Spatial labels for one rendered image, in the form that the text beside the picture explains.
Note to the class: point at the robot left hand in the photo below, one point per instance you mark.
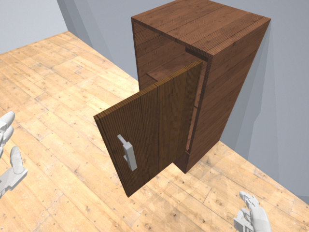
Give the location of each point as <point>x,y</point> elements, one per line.
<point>14,175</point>

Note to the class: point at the robot right hand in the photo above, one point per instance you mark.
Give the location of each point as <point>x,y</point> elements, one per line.
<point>256,218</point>

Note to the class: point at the cupboard door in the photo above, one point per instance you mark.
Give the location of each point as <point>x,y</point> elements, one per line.
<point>156,121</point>

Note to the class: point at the handle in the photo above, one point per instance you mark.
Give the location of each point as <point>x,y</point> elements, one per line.
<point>129,153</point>

